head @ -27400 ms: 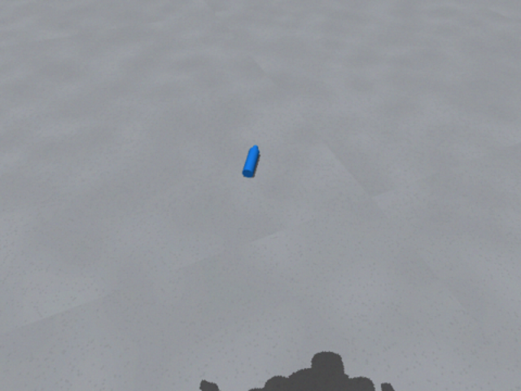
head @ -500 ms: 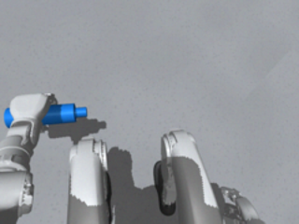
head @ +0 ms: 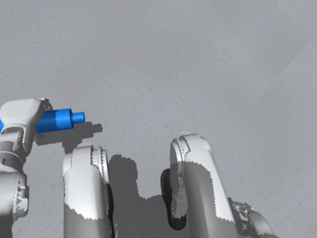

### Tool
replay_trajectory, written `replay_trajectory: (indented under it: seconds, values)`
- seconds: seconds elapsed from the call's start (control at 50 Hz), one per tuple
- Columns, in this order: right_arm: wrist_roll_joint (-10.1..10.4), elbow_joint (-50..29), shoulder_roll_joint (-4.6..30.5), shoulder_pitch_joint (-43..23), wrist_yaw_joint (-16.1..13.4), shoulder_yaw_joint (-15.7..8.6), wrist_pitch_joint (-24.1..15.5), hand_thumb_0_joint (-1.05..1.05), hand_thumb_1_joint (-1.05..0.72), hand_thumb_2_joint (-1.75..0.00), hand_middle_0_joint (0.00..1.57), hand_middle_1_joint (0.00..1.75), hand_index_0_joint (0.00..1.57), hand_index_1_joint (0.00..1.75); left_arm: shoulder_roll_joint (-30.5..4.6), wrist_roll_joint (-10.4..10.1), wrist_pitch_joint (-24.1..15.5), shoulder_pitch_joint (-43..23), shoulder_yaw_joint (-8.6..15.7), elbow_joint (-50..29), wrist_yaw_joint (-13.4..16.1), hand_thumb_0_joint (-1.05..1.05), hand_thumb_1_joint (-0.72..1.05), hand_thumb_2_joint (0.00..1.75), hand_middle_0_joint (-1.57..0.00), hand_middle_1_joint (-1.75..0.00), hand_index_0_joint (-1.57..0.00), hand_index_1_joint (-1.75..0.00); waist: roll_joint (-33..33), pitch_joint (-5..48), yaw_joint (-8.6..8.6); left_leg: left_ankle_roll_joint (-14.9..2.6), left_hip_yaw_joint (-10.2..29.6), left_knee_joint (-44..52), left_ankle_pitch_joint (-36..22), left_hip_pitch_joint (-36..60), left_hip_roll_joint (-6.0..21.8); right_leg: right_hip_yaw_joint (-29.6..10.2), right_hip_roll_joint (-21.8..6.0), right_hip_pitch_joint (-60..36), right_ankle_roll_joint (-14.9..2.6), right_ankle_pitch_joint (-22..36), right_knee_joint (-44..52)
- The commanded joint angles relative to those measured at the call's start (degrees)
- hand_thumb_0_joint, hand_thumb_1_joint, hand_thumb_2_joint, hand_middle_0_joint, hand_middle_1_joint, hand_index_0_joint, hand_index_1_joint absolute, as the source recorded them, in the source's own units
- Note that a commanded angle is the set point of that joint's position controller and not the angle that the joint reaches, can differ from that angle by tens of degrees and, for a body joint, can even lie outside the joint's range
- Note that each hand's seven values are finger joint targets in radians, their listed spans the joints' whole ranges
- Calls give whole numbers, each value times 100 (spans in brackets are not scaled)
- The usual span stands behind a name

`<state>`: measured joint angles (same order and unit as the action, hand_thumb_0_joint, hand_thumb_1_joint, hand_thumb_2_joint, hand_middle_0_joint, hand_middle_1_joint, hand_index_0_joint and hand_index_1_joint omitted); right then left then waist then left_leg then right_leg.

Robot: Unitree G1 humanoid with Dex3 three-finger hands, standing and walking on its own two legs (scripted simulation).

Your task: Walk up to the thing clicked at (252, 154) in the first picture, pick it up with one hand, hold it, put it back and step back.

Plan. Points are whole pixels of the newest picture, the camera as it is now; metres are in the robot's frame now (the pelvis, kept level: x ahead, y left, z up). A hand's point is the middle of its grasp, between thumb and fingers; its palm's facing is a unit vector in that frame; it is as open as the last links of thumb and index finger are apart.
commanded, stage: lower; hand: left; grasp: from above
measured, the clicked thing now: (44, 121) +0.40 +0.27 -0.21
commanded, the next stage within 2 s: rest in 0.14 s
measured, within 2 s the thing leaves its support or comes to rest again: rests again in 1.78 s
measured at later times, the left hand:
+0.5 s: hand (43, 125) +0.40 +0.29 -0.25, palm faces -0.47 -0.10 -0.87, open 8.8 cm
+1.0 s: hand (48, 126) +0.40 +0.28 -0.29, palm faces -0.46 -0.11 -0.88, open 8.8 cm
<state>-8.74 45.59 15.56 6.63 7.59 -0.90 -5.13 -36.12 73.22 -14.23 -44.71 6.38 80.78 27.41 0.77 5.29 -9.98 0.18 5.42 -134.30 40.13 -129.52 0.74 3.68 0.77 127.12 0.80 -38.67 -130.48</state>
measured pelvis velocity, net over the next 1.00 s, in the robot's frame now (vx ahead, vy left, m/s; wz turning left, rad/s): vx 0.01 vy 0.01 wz -0.08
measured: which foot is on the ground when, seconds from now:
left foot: down 0.00-1.00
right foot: down 0.00-1.00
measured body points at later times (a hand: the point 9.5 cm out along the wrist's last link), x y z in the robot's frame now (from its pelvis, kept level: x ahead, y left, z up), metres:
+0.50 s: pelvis +0.01 +0.00 -0.04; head +0.25 +0.07 +0.33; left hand +0.42 +0.29 -0.20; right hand +0.08 -0.28 -0.15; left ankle +0.08 +0.12 -0.32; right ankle +0.10 -0.12 -0.32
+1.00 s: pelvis +0.01 +0.01 -0.06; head +0.25 +0.09 +0.31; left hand +0.42 +0.29 -0.24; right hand +0.06 -0.28 -0.15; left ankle +0.08 +0.12 -0.32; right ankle +0.10 -0.12 -0.32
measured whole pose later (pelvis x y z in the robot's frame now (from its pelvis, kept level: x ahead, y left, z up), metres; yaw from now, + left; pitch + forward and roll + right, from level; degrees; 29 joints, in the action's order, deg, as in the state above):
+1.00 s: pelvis +0.01 +0.01 -0.06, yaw -5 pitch +30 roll -10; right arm -15.5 48.7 16.2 3.0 13.8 3.9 -9.5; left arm -43.4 77.5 -16.7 -45.6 12.0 91.4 38.6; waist 4.5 -1.7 -14.3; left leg 0.3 10.1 -147.8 43.1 -135.2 0.7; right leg 7.3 2.0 131.4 1.9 -39.6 -140.5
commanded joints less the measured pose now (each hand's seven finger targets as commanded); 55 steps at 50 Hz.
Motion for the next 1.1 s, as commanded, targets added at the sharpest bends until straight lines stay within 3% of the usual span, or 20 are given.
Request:
replay_trajectory:
  seconds: [0.0,0.06,0.08,0.1,0.2,0.22,0.24,0.28,0.42,0.46,0.5,0.52,0.54,0.62,0.7,0.84,0.86,0.9,1.02,1.08]
  values:
    - [-22,-89,1255,988,-44,-344,-79,0,-90,-90,20,30,20,30,-1586,-35,-147,-1591,281,-583,375,0,54,71,-103,-45,-100,-49,-1133,3623,81,-203,-440,1174,-902,2573,-187,312,168,-1820,-261,986,1240]
    - [-83,-63,1334,995,-23,-352,-92,0,-90,-90,20,30,20,30,-1730,38,-227,-1711,434,-703,506,0,59,70,-104,-49,-102,-51,-1293,3753,1,-186,-412,1091,-1033,2691,-186,365,175,-1771,-241,1108,1095]
    - [-84,-53,1304,921,-26,-368,-96,0,-90,-90,20,30,20,30,-1677,35,-216,-1501,447,-587,558,0,59,68,-104,-48,-102,-50,-1367,3712,106,-165,-413,1113,-1006,2773,-182,364,169,-1659,-259,1054,1049]
    - [-104,-42,1329,932,-10,-370,-104,0,-90,-90,20,30,20,30,-1677,87,-214,-1672,429,-647,596,0,58,68,-102,-49,-101,-50,-1480,3701,-18,-158,-386,1078,-1035,2881,-164,417,162,-1567,-232,1073,992]
    - [-160,3,1340,805,19,-411,-109,0,-90,-90,20,30,20,30,-1713,97,-160,-1664,524,-621,803,0,57,68,-102,-48,-100,-50,-1661,3826,-1,-130,-337,1026,-970,2949,-148,483,190,-1378,-244,1004,829]
    - [-187,23,1365,842,44,-389,-129,0,-90,-90,20,30,20,30,-1783,123,-135,-1754,552,-583,833,0,58,70,-102,-51,-100,-53,-1741,3735,-83,-123,-325,990,-979,2954,-151,515,165,-1325,-234,1012,743]
    - [-164,18,1333,800,54,-399,-126,0,-89,-90,20,30,20,30,-1677,89,-111,-1652,467,-604,829,0,54,70,-100,-47,-97,-49,-1796,3742,-9,-132,-341,987,-1039,2920,-141,487,187,-1345,-239,1087,768]
    - [-197,34,1373,832,68,-369,-130,0,-89,-90,20,30,20,30,-1760,107,-79,-1681,538,-467,846,0,52,68,-98,-45,-96,-47,-1564,3702,-113,-153,-324,849,-1094,2821,-140,503,184,-1385,-217,1166,753]
    - [-310,144,1410,886,190,-245,-179,0,-89,-89,20,30,20,30,-1882,107,-130,-1506,670,-212,869,0,54,68,-97,-50,-96,-51,-1624,3624,-121,-151,-289,634,-1321,2697,-144,593,201,-1554,-178,1384,545]
    - [-357,153,1419,864,254,-198,-204,0,-89,-89,20,30,20,30,-1948,158,-162,-1634,654,-58,878,0,54,66,-97,-50,-96,-50,-1516,3488,-206,-145,-262,525,-1262,2571,-134,633,232,-1498,-199,1364,467]
    - [-386,197,1454,881,288,-186,-216,0,-89,-89,20,30,20,30,-2070,131,-228,-1724,717,-194,899,0,56,67,-97,-52,-96,-52,-1609,3533,-200,-153,-267,444,-1338,2548,-122,625,258,-1620,-188,1492,465]
    - [-386,163,1479,865,295,-157,-212,0,-89,-89,20,30,20,30,-1941,126,-208,-1364,740,72,915,0,55,67,-97,-50,-96,-51,-1591,3498,-127,-155,-262,496,-1352,2508,-144,634,249,-1647,-182,1471,481]
    - [-398,181,1484,882,299,-175,-196,0,-89,-89,20,30,20,30,-2122,132,-251,-1437,851,-205,940,0,54,67,-96,-51,-95,-52,-1614,3638,-76,-147,-258,493,-1387,2516,-130,633,271,-1726,-189,1527,473]
    - [-447,111,1466,729,357,-119,-208,0,-89,-89,20,30,20,30,-1931,129,-260,-1381,686,232,970,0,57,67,-97,-52,-97,-52,-1472,3334,-204,-175,-241,375,-1092,2208,-118,654,298,-1593,-191,1273,464]
    - [-493,153,1586,732,380,-97,-272,0,-89,-89,20,30,20,30,-2201,211,-341,-1583,771,114,1078,0,60,65,-97,-54,-98,-53,-1572,3208,-238,-153,-172,344,-1002,2233,-106,759,310,-1401,-210,1135,369]
    - [-600,232,1586,649,478,6,-392,0,-89,-89,20,30,20,30,-2213,298,-354,-1608,699,230,1335,0,62,65,-99,-53,-100,-53,-1800,3178,-319,-128,-135,259,-1030,2307,-81,796,349,-1357,-181,1187,224]
    - [-628,226,1636,653,510,31,-435,0,-89,-89,20,30,20,30,-2185,341,-328,-1789,624,340,1354,0,63,65,-100,-54,-100,-53,-1723,3012,-471,-134,-143,174,-993,2218,-86,844,335,-1281,-171,1152,218]
    - [-619,280,1623,634,531,34,-447,0,-89,-89,20,30,20,30,-2218,279,-303,-1572,699,220,1419,0,60,63,-97,-51,-98,-51,-1876,3107,-345,-128,-125,254,-1067,2273,-79,812,362,-1392,-164,1220,235]
    - [-655,231,1699,676,692,115,-575,0,-89,-90,20,30,20,30,-2213,252,-150,-1601,700,404,1474,0,60,64,-97,-54,-97,-53,-2013,3091,-474,-112,-79,211,-1263,2439,-76,935,330,-1386,-125,1424,75]
    - [-631,218,1734,643,752,129,-621,0,-89,-90,20,30,20,30,-2223,227,-110,-1434,717,548,1459,0,60,65,-97,-56,-97,-55,-2024,2946,-419,-96,-61,238,-1237,2350,-80,959,332,-1350,-150,1376,69]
